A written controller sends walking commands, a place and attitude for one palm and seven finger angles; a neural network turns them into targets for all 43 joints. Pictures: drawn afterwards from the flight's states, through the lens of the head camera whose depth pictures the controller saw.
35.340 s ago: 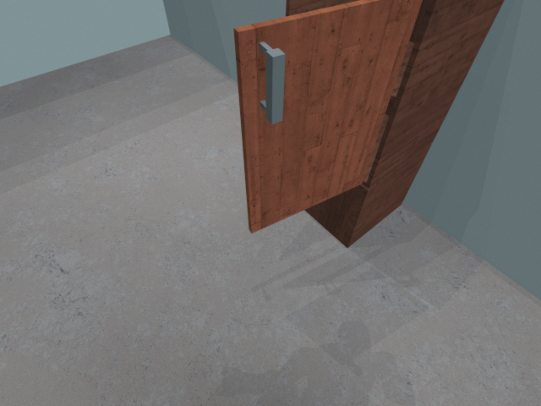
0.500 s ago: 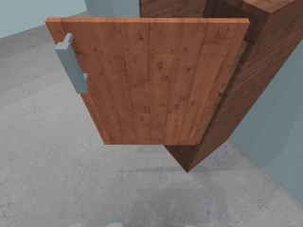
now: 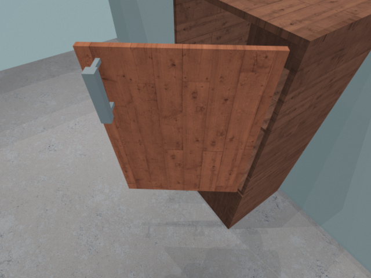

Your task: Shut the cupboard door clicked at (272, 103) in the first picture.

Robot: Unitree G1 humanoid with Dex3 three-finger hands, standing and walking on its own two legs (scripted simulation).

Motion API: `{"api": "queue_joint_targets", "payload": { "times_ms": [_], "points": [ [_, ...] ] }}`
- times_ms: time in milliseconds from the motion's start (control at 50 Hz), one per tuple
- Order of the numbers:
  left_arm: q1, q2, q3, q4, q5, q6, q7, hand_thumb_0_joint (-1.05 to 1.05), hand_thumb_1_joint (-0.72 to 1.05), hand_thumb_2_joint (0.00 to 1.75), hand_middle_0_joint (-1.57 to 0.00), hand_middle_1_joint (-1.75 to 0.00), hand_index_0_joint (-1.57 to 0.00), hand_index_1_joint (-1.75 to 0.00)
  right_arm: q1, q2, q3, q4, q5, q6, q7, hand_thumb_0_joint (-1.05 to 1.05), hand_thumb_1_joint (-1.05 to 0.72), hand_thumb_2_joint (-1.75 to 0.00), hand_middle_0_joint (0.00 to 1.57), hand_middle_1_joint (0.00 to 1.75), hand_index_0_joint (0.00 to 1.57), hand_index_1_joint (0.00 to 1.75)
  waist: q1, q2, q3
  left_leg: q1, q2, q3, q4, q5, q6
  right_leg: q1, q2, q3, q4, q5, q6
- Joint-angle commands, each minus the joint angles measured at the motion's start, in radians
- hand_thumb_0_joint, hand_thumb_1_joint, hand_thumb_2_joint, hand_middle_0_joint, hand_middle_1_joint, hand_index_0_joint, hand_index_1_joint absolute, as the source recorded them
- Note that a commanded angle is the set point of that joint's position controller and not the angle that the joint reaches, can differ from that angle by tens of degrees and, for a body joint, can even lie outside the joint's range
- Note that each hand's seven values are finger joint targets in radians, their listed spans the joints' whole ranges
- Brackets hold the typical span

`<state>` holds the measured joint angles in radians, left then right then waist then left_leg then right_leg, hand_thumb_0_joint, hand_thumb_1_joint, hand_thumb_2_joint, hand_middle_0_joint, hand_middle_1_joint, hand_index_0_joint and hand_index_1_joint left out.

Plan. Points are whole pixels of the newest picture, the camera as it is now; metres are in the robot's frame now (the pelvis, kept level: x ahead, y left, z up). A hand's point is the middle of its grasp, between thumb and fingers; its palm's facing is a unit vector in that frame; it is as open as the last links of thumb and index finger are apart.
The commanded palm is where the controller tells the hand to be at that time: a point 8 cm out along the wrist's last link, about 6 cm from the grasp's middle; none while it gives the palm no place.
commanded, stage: come to a stop and stand still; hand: left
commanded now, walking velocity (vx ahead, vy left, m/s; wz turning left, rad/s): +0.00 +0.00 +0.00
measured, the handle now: (102, 91) +0.45 +0.22 +0.17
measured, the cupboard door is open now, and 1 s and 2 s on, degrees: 53 53 53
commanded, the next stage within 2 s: look again from close up in 0.60 s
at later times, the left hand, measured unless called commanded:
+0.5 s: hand out of the picture +0.03 +0.17 -0.16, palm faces -0.03 -0.98 -0.22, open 7.4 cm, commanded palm none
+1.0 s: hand out of the picture +0.03 +0.15 -0.16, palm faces -0.01 -0.98 -0.19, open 7.3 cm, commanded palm none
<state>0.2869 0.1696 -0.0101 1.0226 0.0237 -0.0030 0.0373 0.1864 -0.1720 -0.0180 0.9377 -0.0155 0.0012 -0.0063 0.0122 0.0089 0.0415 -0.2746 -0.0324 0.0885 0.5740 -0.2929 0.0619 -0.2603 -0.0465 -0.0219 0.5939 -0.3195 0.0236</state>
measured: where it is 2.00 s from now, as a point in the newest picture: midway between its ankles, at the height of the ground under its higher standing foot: outside the picture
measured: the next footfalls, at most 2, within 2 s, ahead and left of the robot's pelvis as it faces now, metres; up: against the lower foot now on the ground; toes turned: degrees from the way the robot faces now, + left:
none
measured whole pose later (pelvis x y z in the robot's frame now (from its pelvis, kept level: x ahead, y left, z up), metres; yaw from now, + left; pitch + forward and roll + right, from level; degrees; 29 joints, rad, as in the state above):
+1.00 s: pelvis +0.03 -0.02 +0.01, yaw -1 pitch +0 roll +1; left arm 0.27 0.15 -0.02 1.12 0.02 -0.01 0.04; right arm 0.25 -0.15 0.01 1.14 -0.01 -0.03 -0.04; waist 0.00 -0.01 0.05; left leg -0.15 -0.01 0.09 0.41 -0.26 0.03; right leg -0.16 -0.02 -0.01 0.45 -0.29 0.00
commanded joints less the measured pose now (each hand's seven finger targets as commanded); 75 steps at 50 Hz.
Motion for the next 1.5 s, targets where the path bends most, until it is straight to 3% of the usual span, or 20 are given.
{"api": "queue_joint_targets", "payload": {
  "times_ms": [0, 20, 60, 120, 180, 380, 540, 700, 1180, 1260, 1280, 1300, 1320, 1340, 1360, 1380, 1400, 1420, 1440, 1480],
  "points": [
    [0.029, 0.11, 0.023, -0.057, -0.005, -0.019, 0.015, 0.0, 0.9, 0.9, -0.2, -0.3, -0.2, -0.3, 0.087, -0.122, -0.012, -0.045, 0.003, -0.027, -0.007, 0.0, -0.9, -0.9, 0.2, 0.3, 0.2, 0.3, -0.014, 0.016, -0.035, 0.058, 0.173, -0.183, -0.143, 0.314, 0.017, 0.0, -0.018, 0.039, -0.087, 0.057, -0.035],
    [0.04, 0.101, 0.018, -0.051, -0.005, -0.015, 0.014, 0.0, 0.9, 0.9, -0.2, -0.3, -0.2, -0.3, 0.074, -0.123, -0.011, -0.049, 0.005, -0.025, -0.008, 0.0, -0.9, -0.9, 0.2, 0.3, 0.2, 0.3, -0.009, -0.027, -0.003, 0.033, 0.162, -0.176, -0.162, 0.212, 0.014, -0.004, -0.023, 0.048, -0.114, 0.041, -0.035],
    [0.031, 0.108, 0.018, -0.052, -0.005, -0.015, 0.008, 0.0, 0.9, 0.9, -0.2, -0.3, -0.2, -0.3, 0.069, -0.115, -0.005, -0.039, 0.003, -0.024, -0.007, 0.0, -0.9, -0.9, 0.2, 0.3, 0.2, 0.3, -0.013, -0.001, 0.042, 0.01, 0.139, -0.16, -0.203, 0.097, -0.001, -0.02, -0.038, 0.071, -0.136, 0.044, -0.042],
    [0.035, 0.114, 0.018, -0.049, -0.003, -0.012, 0.004, 0.0, 0.9, 0.9, -0.2, -0.3, -0.2, -0.3, 0.075, -0.116, -0.005, -0.023, 0.0, -0.022, -0.004, 0.0, -0.9, -0.9, 0.2, 0.3, 0.2, 0.3, -0.014, -0.014, 0.059, -0.004, 0.132, -0.166, -0.26, -0.068, -0.006, -0.036, -0.035, 0.08, -0.162, -0.014, -0.042],
    [0.044, 0.118, 0.018, -0.041, -0.004, -0.017, 0.002, 0.0, 0.9, 0.9, -0.2, -0.3, -0.2, -0.3, 0.088, -0.115, -0.001, -0.002, -0.001, -0.029, -0.005, 0.0, -0.9, -0.9, 0.2, 0.3, 0.2, 0.3, -0.011, -0.021, 0.02, 0.025, 0.128, -0.154, -0.259, -0.026, -0.008, -0.011, -0.046, 0.086, -0.172, 0.022, -0.043],
    [0.032, 0.123, 0.013, 0.003, -0.012, -0.025, 0.003, 0.0, 0.9, 0.9, -0.2, -0.3, -0.2, -0.3, 0.128, -0.098, 0.015, 0.095, 0.004, -0.041, -0.012, 0.0, -0.9, -0.9, 0.2, 0.3, 0.2, 0.3, -0.01, -0.025, -0.008, 0.082, 0.128, -0.121, -0.234, 0.16, -0.017, 0.045, -0.066, 0.092, -0.191, 0.157, -0.043],
    [0.035, 0.1, 0.01, 0.045, -0.011, -0.021, 0.005, 0.0, 0.9, 0.9, -0.2, -0.3, -0.2, -0.3, 0.147, -0.07, 0.018, 0.153, 0.006, -0.04, -0.019, 0.0, -0.9, -0.9, 0.2, 0.3, 0.2, 0.3, -0.006, -0.005, 0.029, 0.09, 0.134, -0.113, -0.243, 0.167, -0.018, 0.049, -0.061, 0.082, -0.206, 0.163, -0.043],
    [0.038, 0.089, 0.01, 0.063, -0.013, -0.022, 0.006, 0.0, 0.9, 0.9, -0.2, -0.3, -0.2, -0.3, 0.157, -0.063, 0.016, 0.175, 0.006, -0.041, -0.024, 0.0, -0.9, -0.9, 0.2, 0.3, 0.2, 0.3, -0.011, -0.007, 0.001, 0.122, 0.138, -0.106, -0.234, 0.209, -0.022, 0.058, -0.059, 0.083, -0.202, 0.207, -0.043],
    [0.049, 0.082, 0.013, 0.081, -0.012, -0.024, 0.008, 0.0, 0.9, 0.9, -0.2, -0.3, -0.2, -0.3, 0.123, -0.065, 0.013, 0.192, 0.005, -0.04, -0.032, 0.0, -0.9, -0.9, 0.2, 0.3, 0.2, 0.3, -0.008, -0.003, 0.007, 0.163, 0.138, -0.104, -0.232, 0.287, -0.025, 0.083, -0.066, 0.077, -0.214, 0.292, -0.042],
    [0.046, 0.085, 0.015, 0.078, -0.011, -0.025, 0.008, 0.0, 0.9, 0.9, -0.2, -0.3, -0.2, -0.3, 0.123, -0.064, 0.012, 0.195, 0.005, -0.04, -0.032, 0.0, -0.9, -0.9, 0.2, 0.3, 0.2, 0.3, -0.008, -0.024, 0.006, 0.161, 0.139, -0.103, -0.23, 0.303, -0.025, 0.096, -0.069, 0.072, -0.214, 0.321, -0.043],
    [0.116, 0.097, 0.016, 0.105, 0.001, -0.044, 0.045, 0.0, 0.9, 0.9, -0.2, -0.3, -0.2, -0.3, 0.055, -0.109, 0.006, 0.123, 0.018, -0.043, -0.022, 0.0, -0.9, -0.9, 0.2, 0.3, 0.2, 0.3, 0.01, -0.047, -0.016, 0.104, 0.161, -0.085, -0.013, 0.454, -0.052, 0.086, -0.106, 0.104, -0.203, 0.632, -0.021],
    [-0.761, 0.64, 0.385, -1.559, -0.126, -0.322, 0.056, 0.0, 0.9, 0.9, -0.2, -0.3, -0.2, -0.3, 0.18, -0.325, -0.029, -0.161, 0.03, -0.242, -0.115, 0.0, -0.9, -0.9, 0.2, 0.3, 0.2, 0.3, -0.156, 0.067, -0.444, 0.435, 0.106, -0.099, -0.043, 0.646, -0.024, 0.056, 0.017, -0.017, 0.02, 0.605, -0.015],
    [-0.048, 0.185, 0.035, -1.245, -0.142, -0.241, 0.075, 0.0, 0.9, 0.9, -0.22, -0.32, -0.22, -0.32, 0.108, -0.202, 0.019, -0.159, 0.069, -0.33, -0.131, 0.0, -0.9, -0.9, 0.2, 0.3, 0.2, 0.3, -0.05, 0.432, -0.56, 0.561, 0.114, -0.138, -0.075, 0.795, -0.044, -0.054, 0.069, -0.051, 0.101, 0.212, -0.025],
    [0.162, -0.051, -0.058, -1.207, -0.186, -0.096, 0.09, 0.0, 0.9, 0.9, -0.24, -0.34, -0.24, -0.34, 0.066, -0.156, 0.004, -0.179, 0.052, -0.371, -0.104, 0.0, -0.9, -0.9, 0.2, 0.3, 0.2, 0.3, -0.036, 0.384, -0.435, 0.415, 0.114, -0.139, -0.136, 0.882, -0.086, -0.074, 0.07, -0.071, 0.112, 0.031, -0.026],
    [0.114, -0.064, -0.082, -1.115, -0.168, -0.08, 0.094, 0.0, 0.9, 0.9, -0.25, -0.36, -0.25, -0.36, 0.089, -0.15, -0.002, -0.147, 0.055, -0.392, -0.071, 0.0, -0.9, -0.9, 0.2, 0.3, 0.2, 0.3, -0.059, 0.153, -0.231, 0.252, 0.116, -0.142, -0.11, 0.753, -0.08, -0.131, 0.049, -0.058, 0.077, 0.045, -0.015],
    [0.052, -0.052, -0.049, -1.113, -0.162, -0.109, 0.081, 0.0, 0.9, 0.9, -0.27, -0.38, -0.27, -0.38, 0.087, -0.18, -0.037, -0.189, 0.045, -0.394, -0.05, 0.0, -0.9, -0.9, 0.2, 0.3, 0.2, 0.3, -0.085, 0.055, -0.066, 0.125, 0.1, -0.158, -0.062, 0.583, -0.081, -0.182, 0.046, -0.076, 0.01, 0.085, -0.019],
    [0.095, -0.002, 0.028, -1.052, -0.159, -0.155, 0.057, 0.0, 0.9, 0.9, -0.29, -0.4, -0.29, -0.4, 0.066, -0.197, -0.056, -0.233, 0.028, -0.396, -0.036, 0.0, -0.9, -0.9, 0.2, 0.3, 0.2, 0.3, -0.065, -0.066, -0.03, 0.004, 0.077, -0.162, -0.004, 0.432, -0.075, -0.198, 0.04, -0.093, -0.028, 0.143, -0.024],
    [0.225, -0.01, 0.056, -0.976, -0.175, -0.215, 0.015, 0.0, 0.9, 0.9, -0.31, -0.42, -0.31, -0.42, 0.042, -0.195, -0.063, -0.271, 0.019, -0.393, -0.025, 0.0, -0.9, -0.9, 0.2, 0.3, 0.2, 0.3, -0.038, -0.196, -0.033, -0.089, 0.054, -0.144, 0.048, 0.321, -0.069, -0.212, 0.041, -0.094, -0.011, 0.199, -0.022],
    [0.371, -0.007, 0.097, -0.906, -0.191, -0.277, -0.041, 0.0, 0.9, 0.9, -0.33, -0.44, -0.33, -0.44, 0.016, -0.19, -0.071, -0.311, 0.023, -0.39, -0.01, 0.0, -0.9, -0.9, 0.2, 0.3, 0.2, 0.3, 0.008, -0.204, -0.065, -0.14, 0.031, -0.124, 0.092, 0.323, -0.07, -0.191, 0.035, -0.082, 0.033, 0.277, -0.025],
    [0.483, -0.022, 0.157, -0.864, -0.241, -0.436, -0.182, 0.0, 0.9, 0.9, -0.36, -0.48, -0.36, -0.48, -0.011, -0.176, -0.078, -0.355, 0.011, -0.363, 0.01, 0.0, -0.9, -0.9, 0.2, 0.3, 0.2, 0.3, 0.054, -0.31, -0.155, -0.264, 0.008, -0.094, 0.198, 0.297, -0.083, -0.208, 0.026, -0.065, 0.182, 0.444, -0.015]
  ]
}}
